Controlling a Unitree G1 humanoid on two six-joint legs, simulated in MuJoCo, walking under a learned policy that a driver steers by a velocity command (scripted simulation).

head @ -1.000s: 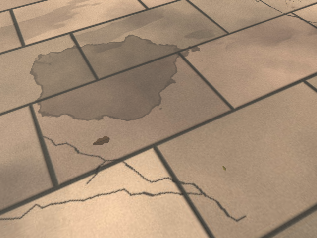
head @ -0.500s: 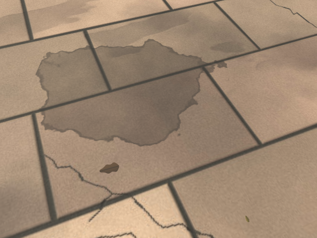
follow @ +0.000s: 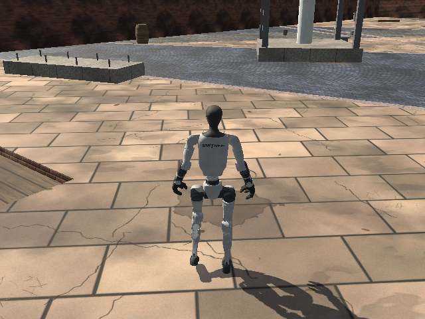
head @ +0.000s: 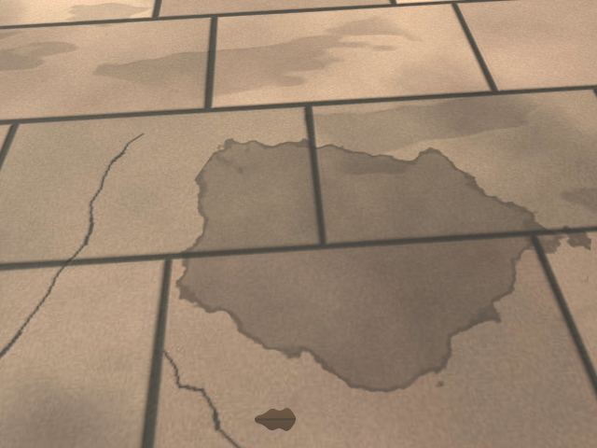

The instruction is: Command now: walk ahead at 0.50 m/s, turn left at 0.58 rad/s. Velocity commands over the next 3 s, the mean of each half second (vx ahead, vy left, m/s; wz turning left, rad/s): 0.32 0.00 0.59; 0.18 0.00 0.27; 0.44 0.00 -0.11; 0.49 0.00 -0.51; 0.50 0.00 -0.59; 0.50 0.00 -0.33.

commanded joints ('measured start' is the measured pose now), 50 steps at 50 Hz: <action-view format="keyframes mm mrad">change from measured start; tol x16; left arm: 1 2 127 35 -29 -6 -18 1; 17 186 100 2 -45 20 22 11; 35 -95 132 7 -92 -6 85 29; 50 99 182 37 -25 -25 45 19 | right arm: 1 -33 -28 -10 -103 -2 -2 7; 11 -262 -21 -4 -195 -14 -21 63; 17 21 -304 -81 -189 -48 -7 23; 50 -239 14 13 -127 -16 -47 27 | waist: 1 5 -149 10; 12 29 -141 17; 15 -137 -110 -141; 17 -16 255 -425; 18 -96 71 -500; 22 11 -27 -147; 37 -8 79 -135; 41 30 -303 -24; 50 64 -231 6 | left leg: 1 -189 77 -31 -53 63 -14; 11 -66 17 104 -526 328 34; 15 387 -96 132 -667 372 136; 17 896 381 -658 -672 924 465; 23 277 145 -270 -815 647 288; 35 228 108 -309 -786 262 227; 40 -39 -138 -76 -503 -234 56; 44 -244 -40 -25 -157 -108 -1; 50 16 -38 93 -478 76 -9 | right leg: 1 123 -279 207 -226 167 -170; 9 172 -257 -46 -203 412 -122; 14 235 -251 -113 153 838 -54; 15 136 -208 -133 360 732 -14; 17 -424 50 31 1040 -559 92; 18 -441 -15 183 1076 -467 80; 38 27 -45 86 58 -21 36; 42 91 -401 662 -216 -520 -241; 50 66 -210 250 -205 -96 -141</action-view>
